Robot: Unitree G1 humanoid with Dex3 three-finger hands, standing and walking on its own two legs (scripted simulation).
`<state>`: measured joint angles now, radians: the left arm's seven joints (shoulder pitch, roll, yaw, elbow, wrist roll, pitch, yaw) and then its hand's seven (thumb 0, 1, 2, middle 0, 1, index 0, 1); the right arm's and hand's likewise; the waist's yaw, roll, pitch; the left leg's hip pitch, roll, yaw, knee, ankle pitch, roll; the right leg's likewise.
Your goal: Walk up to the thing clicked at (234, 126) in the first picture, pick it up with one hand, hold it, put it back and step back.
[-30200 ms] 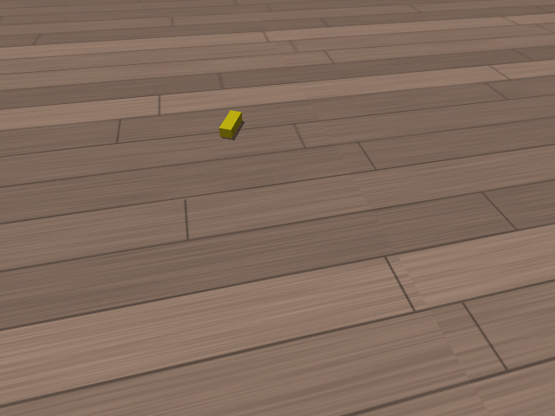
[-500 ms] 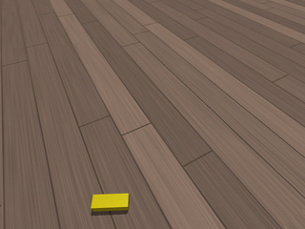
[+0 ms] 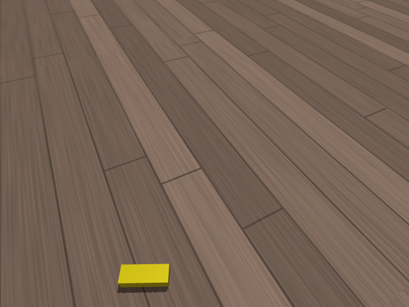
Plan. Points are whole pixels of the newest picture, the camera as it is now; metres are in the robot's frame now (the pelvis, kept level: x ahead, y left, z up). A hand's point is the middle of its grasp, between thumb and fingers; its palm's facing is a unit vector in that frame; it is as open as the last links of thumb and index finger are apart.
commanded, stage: walk up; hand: left
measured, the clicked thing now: (145, 275) +0.41 +0.25 -0.74
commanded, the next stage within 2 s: stand in 0.38 s
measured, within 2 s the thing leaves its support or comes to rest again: neither
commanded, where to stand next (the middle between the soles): +0.06 -0.01 m, yaw +1 degrees
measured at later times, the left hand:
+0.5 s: hand out of the picture +0.08 +0.25 -0.16, palm faces -0.03 -0.94 -0.34, open 7.4 cm
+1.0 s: hand out of the picture +0.13 +0.24 -0.15, palm faces -0.05 -0.94 -0.34, open 7.4 cm
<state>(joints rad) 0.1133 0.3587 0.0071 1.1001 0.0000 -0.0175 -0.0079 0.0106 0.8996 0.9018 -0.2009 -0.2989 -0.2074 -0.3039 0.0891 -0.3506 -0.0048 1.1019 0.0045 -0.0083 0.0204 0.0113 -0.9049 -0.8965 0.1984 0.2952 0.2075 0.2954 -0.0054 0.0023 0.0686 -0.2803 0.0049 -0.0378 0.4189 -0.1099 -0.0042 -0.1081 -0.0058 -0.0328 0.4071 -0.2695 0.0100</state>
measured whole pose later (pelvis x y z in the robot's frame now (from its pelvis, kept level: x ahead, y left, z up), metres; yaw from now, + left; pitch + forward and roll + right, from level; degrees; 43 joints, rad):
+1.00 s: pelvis +0.04 -0.01 +0.00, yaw -1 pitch -1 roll +0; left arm 0.11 0.35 0.01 1.11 0.01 -0.01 0.00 0.01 0.90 0.90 -0.20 -0.30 -0.21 -0.30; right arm 0.06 -0.34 0.00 1.14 0.00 -0.01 0.00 0.01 -0.91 -0.90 0.20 0.30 0.21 0.30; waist -0.01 -0.01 0.05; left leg -0.20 0.01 -0.01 0.36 -0.15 -0.01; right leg -0.01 -0.01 -0.01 0.31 -0.28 0.01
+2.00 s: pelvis -0.12 -0.04 -0.01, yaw +4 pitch +0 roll +1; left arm 0.13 0.33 0.06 0.81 0.02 0.02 0.04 0.01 0.90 0.90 -0.20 -0.30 -0.21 -0.30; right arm 0.13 -0.42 -0.04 0.93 -0.01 0.08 -0.02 0.01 -0.91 -0.90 0.20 0.30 0.21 0.30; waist 0.01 0.05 0.22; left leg -0.37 -0.08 -0.12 1.03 -0.53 -0.02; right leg -0.35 -0.03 -0.08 0.62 -0.27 -0.04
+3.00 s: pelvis -0.31 +0.01 +0.00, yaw +0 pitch -3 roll +0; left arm 0.21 0.39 0.06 0.90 0.01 0.01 -0.01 0.01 0.90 0.90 -0.20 -0.30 -0.21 -0.30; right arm 0.27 -0.34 -0.05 0.96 -0.03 -0.04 0.01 0.01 -0.90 -0.90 0.20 0.30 0.21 0.30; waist -0.02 -0.05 0.07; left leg -0.17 -0.01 -0.03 0.50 -0.28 0.02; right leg -0.33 0.02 0.06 0.90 -0.49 -0.03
